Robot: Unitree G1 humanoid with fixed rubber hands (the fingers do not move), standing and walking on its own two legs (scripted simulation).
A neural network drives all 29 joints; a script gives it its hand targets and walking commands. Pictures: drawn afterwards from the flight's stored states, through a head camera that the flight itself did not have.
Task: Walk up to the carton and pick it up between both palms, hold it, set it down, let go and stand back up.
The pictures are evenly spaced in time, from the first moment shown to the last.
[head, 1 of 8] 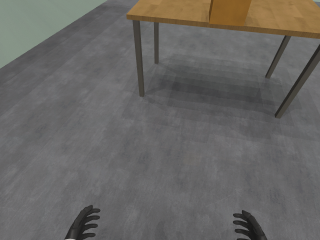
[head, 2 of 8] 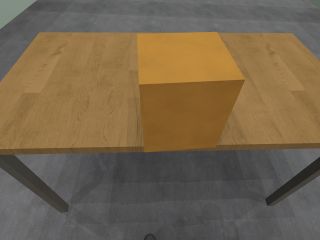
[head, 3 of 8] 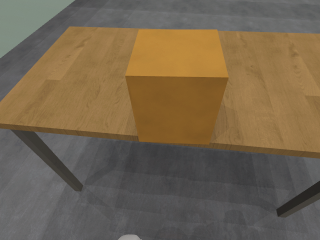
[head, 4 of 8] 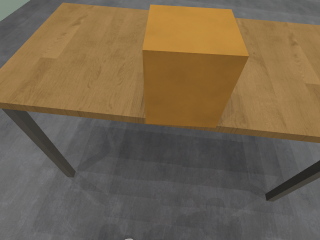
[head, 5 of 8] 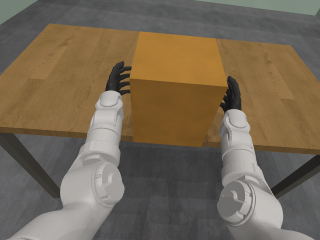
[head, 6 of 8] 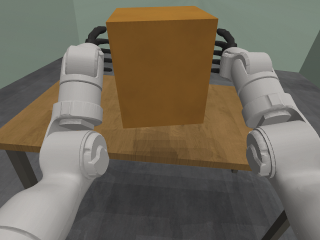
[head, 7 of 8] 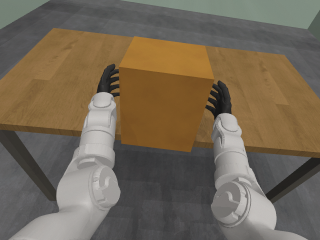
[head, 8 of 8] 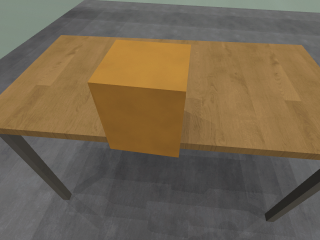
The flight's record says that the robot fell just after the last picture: no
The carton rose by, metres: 0.29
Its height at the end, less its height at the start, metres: +0.00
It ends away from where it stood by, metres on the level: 0.05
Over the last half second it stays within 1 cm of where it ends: yes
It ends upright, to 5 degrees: yes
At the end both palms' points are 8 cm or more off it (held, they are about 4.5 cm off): yes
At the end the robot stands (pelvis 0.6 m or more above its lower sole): yes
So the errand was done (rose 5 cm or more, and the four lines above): yes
